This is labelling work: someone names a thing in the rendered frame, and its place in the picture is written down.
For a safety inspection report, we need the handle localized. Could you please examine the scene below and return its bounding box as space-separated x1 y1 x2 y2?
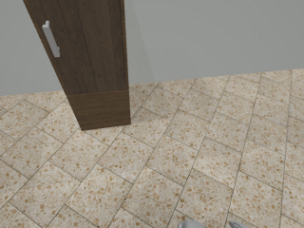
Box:
42 21 61 58

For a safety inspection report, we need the cupboard door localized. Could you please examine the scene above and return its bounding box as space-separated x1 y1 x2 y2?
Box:
28 0 125 95

